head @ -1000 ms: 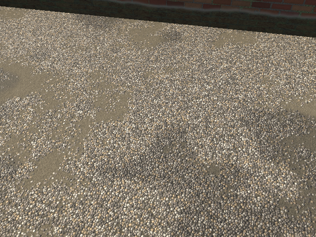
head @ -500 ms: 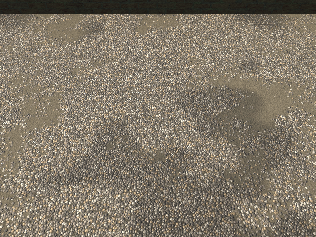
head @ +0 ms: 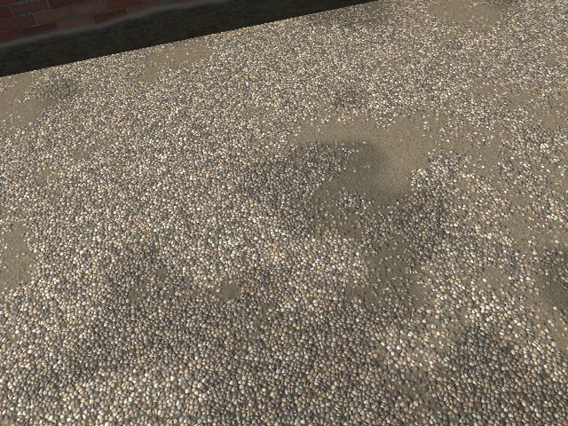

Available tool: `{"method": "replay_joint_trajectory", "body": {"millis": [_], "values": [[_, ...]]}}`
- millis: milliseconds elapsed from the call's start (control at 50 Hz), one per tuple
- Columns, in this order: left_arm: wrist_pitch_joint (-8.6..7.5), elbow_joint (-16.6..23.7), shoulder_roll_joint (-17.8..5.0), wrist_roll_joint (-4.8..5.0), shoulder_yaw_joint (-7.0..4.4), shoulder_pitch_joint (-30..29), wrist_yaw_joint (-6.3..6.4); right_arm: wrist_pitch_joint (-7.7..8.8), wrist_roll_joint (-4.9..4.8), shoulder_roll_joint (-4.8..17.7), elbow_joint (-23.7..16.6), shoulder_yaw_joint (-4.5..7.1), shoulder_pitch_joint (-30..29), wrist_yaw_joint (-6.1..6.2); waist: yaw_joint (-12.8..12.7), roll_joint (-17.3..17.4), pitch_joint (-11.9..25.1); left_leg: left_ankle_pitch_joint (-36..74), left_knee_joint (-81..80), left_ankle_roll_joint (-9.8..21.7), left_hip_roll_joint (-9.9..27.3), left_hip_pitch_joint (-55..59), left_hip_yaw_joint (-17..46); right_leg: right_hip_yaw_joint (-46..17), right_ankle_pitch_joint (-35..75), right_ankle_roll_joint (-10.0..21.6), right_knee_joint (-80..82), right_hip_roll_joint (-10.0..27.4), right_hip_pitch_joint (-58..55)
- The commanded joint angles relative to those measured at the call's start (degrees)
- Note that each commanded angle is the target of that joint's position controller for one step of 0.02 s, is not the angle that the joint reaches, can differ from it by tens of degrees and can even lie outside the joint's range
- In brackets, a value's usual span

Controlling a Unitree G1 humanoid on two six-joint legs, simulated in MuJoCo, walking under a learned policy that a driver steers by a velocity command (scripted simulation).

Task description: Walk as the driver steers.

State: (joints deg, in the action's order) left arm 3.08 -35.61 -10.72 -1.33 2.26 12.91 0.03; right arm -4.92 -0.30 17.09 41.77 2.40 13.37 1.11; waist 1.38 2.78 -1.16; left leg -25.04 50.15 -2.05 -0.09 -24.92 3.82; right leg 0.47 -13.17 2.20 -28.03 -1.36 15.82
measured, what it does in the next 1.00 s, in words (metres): steps on the spot, turning left: left foot, then left foot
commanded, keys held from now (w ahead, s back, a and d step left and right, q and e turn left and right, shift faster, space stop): w+q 0.36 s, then q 0.54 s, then no key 0.10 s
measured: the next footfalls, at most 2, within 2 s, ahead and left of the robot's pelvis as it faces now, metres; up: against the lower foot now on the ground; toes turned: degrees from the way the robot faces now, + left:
left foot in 0.12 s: +0.02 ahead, +0.10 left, +0.00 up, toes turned +1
left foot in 0.62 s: +0.05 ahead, +0.09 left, +0.00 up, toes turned +17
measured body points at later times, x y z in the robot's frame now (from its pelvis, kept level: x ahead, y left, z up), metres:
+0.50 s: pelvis +0.03 -0.02 -0.01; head +0.04 -0.03 +0.44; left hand +0.14 +0.25 -0.09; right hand +0.26 -0.23 -0.11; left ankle -0.02 +0.09 -0.71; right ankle +0.07 -0.10 -0.74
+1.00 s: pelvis +0.02 -0.06 -0.01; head +0.05 -0.06 +0.44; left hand +0.04 +0.25 -0.08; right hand +0.28 -0.21 -0.11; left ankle +0.01 +0.08 -0.73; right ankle +0.09 -0.13 -0.74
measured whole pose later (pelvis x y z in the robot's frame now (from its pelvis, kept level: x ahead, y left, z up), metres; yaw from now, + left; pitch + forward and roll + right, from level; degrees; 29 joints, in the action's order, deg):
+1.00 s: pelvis +0.02 -0.06 -0.01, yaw +32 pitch +1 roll +0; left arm 2.2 -34.6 -14.1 -1.8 -0.5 8.1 0.3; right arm -5.4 -1.4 16.5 34.5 1.9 11.2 2.6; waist 1.6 3.0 -1.8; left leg -18.2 34.6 0.5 -7.3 -22.2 12.9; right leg -2.4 -12.4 2.2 -30.8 -3.3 17.6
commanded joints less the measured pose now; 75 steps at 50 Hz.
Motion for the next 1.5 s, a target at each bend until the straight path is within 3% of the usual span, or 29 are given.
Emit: {"method": "replay_joint_trajectory", "body": {"millis": [20,120,180,200,300,360,400,440,560,620,640,660,680,760,880,900,940,960,1000,1060,1140,1180,1200,1220,1300,1340,1420,1460,1500], "values": [[-2.0,2.37,-9.3,0.61,-3.26,-2.45,0.55,-0.71,0.51,1.26,-5.42,-0.44,-3.89,-1.52,-1.96,-10.97,6.1,0.04,-8.37,0.01,-2.58,4.91,-3.24,-6.09,5.65,5.28,7.93,10.03,-3.31],[-0.89,2.3,-9.09,1.57,-4.38,-3.89,1.63,0.85,1.63,-0.75,-6.8,-1.58,-0.63,-1.39,-1.14,-8.39,3.72,6.78,-23.54,4.2,-2.42,13.49,-4.86,-8.69,-8.07,4.09,4.06,11.85,1.13],[-0.98,7.72,-6.26,0.61,-3.2,-11.38,2.49,1.75,-0.48,6.55,-6.62,1.11,2.56,-0.46,1.54,8.37,-0.05,15.92,-26.67,12.96,8.14,13.96,19.5,3.06,-11.1,-2.98,-11.39,-1.25,12.53],[-1.28,8.16,-7.26,0.83,-3.3,-11.84,2.55,1.51,0.23,7.19,-6.71,1.49,4.23,-0.01,2.89,9.29,-0.41,22.31,-27.25,15.79,10.86,17.43,24.09,0.85,-15.48,-3.46,-15.18,-1.8,17.84],[-2.87,8.54,-7.69,1.01,-3.05,-10.62,2.01,1.03,0.62,3.7,-9.36,1.06,-3.16,0.44,-0.07,4.9,3.95,35.17,-23.06,14.14,7.78,16.97,20.37,-2.39,-8.4,-4.54,-13.89,0.24,13.73],[-2.57,5.78,-4.92,-1.78,-2.31,-1.66,1.66,0.82,0.07,1.88,-11.18,0.05,-7.84,0.44,-3.85,0.02,6.8,22.71,-18.68,7.51,0.85,0.41,14.64,0.06,6.99,-2.18,-4.19,1.33,-11.92],[-2.04,6.76,-9.01,-1.09,-3.27,-0.37,1.02,0.25,0.62,-0.63,-13.5,-0.7,-7.01,0.75,-5.69,-17.97,8.72,-6.07,-7.54,2.7,-5.99,-5.91,4.02,-15.7,14.15,4.02,2.07,16.56,-14.79],[-1.5,6.28,-8.93,-1.51,-2.97,1.65,1.37,0.16,1.59,3.58,-12.39,1.04,-7.75,0.6,-5.22,-10.69,5.95,-8.55,2.23,0.03,-5.49,-7.32,2.9,-17.69,31.62,7.79,1.79,19.25,-10.82],[-2.59,5.2,-8.01,-1.48,-3.05,-5.01,0.7,-1.58,0.37,2.67,-11.78,0.67,-6.61,-0.67,0.55,-12.03,6.98,-0.72,-4.45,-0.34,-3.08,2.99,-2.18,-4.1,26.16,6.87,2.53,13.12,-2.1],[-1.07,5.15,-9.05,-0.36,-3.93,-6.48,0.47,-1.04,1.2,1.97,-9.91,0.05,-3.17,-0.68,2.32,-8.03,6.43,6.78,-18.33,3.17,-3.11,13.98,-3.62,-1.43,2.47,4.59,0.08,11.33,4.58],[-0.68,5.84,-8.29,-0.07,-3.91,-6.89,0.26,-0.72,1.81,3.52,-10.08,0.18,-1.45,-0.5,3.3,-0.11,6.18,6.97,-26.03,6.33,2.0,17.66,6.45,2.34,-8.98,0.71,-6.0,7.26,10.58],[-0.09,8.77,-7.09,0.64,-3.61,-10.35,-0.04,-0.09,0.24,8.62,-10.65,2.02,-1.7,-0.46,4.47,13.16,2.77,3.8,-33.63,11.09,11.13,14.2,24.6,7.83,-17.75,-3.1,-15.22,-0.91,17.82],[0.25,9.58,-9.35,0.38,-4.15,-11.81,-0.26,0.39,0.63,10.78,-10.71,2.9,-0.87,0.13,5.26,14.32,0.75,11.01,-34.54,15.44,14.32,14.58,31.32,1.14,-20.88,-3.45,-23.29,-1.68,22.95],[0.51,5.52,-11.24,0.95,-5.31,-6.04,0.47,2.0,0.59,7.13,-10.57,2.31,-7.66,1.66,-2.36,4.9,5.66,27.96,-30.37,15.44,8.71,14.08,19.62,-5.03,-8.99,-4.64,-27.98,-0.67,18.53],[2.83,4.78,-6.93,0.73,-3.76,-6.86,-0.64,1.51,1.17,7.66,-10.47,3.16,-5.84,-1.22,-0.49,6.39,5.02,11.21,-30.22,11.82,3.94,6.45,21.73,-1.54,-10.98,-2.79,-11.53,-4.3,5.52],[0.92,5.64,-5.5,0.03,-3.74,-5.77,0.01,0.37,-0.92,7.37,-12.56,2.06,-3.79,0.53,-1.02,5.72,4.49,6.98,-31.49,14.09,7.24,7.72,30.26,-7.18,-10.87,-1.24,-9.13,-2.06,3.84],[-1.8,3.83,-7.09,0.36,-4.08,-1.41,0.05,-0.45,-1.22,7.03,-13.76,1.53,-7.41,2.04,-3.19,4.33,6.12,3.98,-29.65,11.89,7.32,6.73,30.32,-6.68,-1.19,1.07,2.33,1.41,-2.9],[-2.48,3.74,-7.97,0.22,-4.21,-1.24,0.48,0.04,-1.6,5.24,-13.49,0.9,-6.18,2.28,-2.83,1.24,8.92,0.23,-26.91,9.45,5.1,3.0,27.54,-6.01,4.76,1.85,5.08,4.19,-10.89],[-2.18,5.12,-12.28,-1.92,-4.8,-3.23,0.74,1.64,-1.51,4.45,-14.35,0.12,-4.45,1.85,-1.22,-21.4,6.96,-9.92,-7.99,1.86,-5.03,-6.22,10.09,-26.68,5.51,10.81,13.99,19.31,-8.77],[-1.12,6.29,-9.87,-0.45,-3.91,-5.16,1.44,2.33,-1.46,8.5,-10.19,2.02,-2.91,2.1,-0.23,-8.1,2.11,-4.83,9.48,-3.26,-3.85,-8.63,8.62,-22.73,-1.12,11.54,13.37,15.88,-5.12],[-0.24,4.51,-5.48,0.26,-1.74,-3.8,1.26,0.94,-1.85,1.58,-8.12,-0.33,-0.14,2.08,1.09,-6.86,2.79,-0.5,12.54,-5.06,-1.36,-6.18,8.42,-16.29,5.89,10.04,11.56,10.59,-4.06],[0.36,3.54,-6.99,1.88,-2.45,-2.96,1.11,1.15,-0.71,0.0,-9.08,-1.59,-2.95,1.74,-0.06,-9.0,1.92,0.55,0.1,-4.88,1.71,-3.84,2.57,-15.69,4.32,9.04,11.27,7.71,-5.34],[0.91,3.06,-9.75,2.2,-3.62,-0.73,1.49,1.72,-0.62,0.22,-9.86,-1.81,-5.36,1.76,-2.03,-9.44,1.72,0.03,-4.27,-4.41,1.46,-3.4,1.21,-17.0,6.25,9.38,10.14,7.88,-6.6],[0.04,2.71,-9.7,2.01,-4.17,0.77,-0.71,0.78,0.23,3.9,-6.96,0.12,-5.84,1.67,-3.14,-8.4,4.84,1.14,-8.28,-3.12,-1.94,-1.96,-2.06,-14.8,12.53,7.46,6.55,6.48,-7.94],[0.75,2.58,-10.15,1.92,-5.27,1.42,-1.44,0.68,0.06,1.14,-7.13,-1.03,-5.14,1.83,-3.17,-12.81,6.1,5.65,-22.97,-0.16,-2.8,6.56,-4.55,-21.79,-8.45,6.92,9.38,6.59,-5.29],[1.24,3.75,-8.27,2.68,-5.15,-2.43,-0.44,2.06,1.69,0.06,-6.3,-1.43,-2.63,1.91,-1.11,-9.92,5.16,9.47,-24.09,2.11,-0.52,17.83,-3.65,-23.0,-13.31,5.53,7.3,5.65,5.67],[0.11,7.02,-5.53,1.96,-4.55,-5.92,-1.15,3.9,2.11,5.71,-8.54,-0.1,-3.49,1.33,0.19,9.26,1.75,2.19,-30.15,7.87,11.05,14.98,10.25,-4.89,-8.86,0.87,-12.48,-5.29,15.16],[-0.1,6.98,-7.33,0.37,-5.15,-4.72,-1.44,4.8,1.91,5.09,-8.56,-0.1,-2.83,1.39,-0.14,7.09,0.64,14.29,-29.47,11.27,15.52,13.14,12.25,-2.4,-11.61,0.13,-19.81,-2.48,15.55],[-0.04,6.78,-6.81,0.66,-5.06,-3.91,-1.8,5.72,2.0,4.0,-8.34,-0.31,-3.48,1.13,-0.98,6.48,1.01,19.78,-27.37,10.83,14.4,12.25,7.94,-1.39,-12.46,0.33,-19.99,-1.03,13.26]]}}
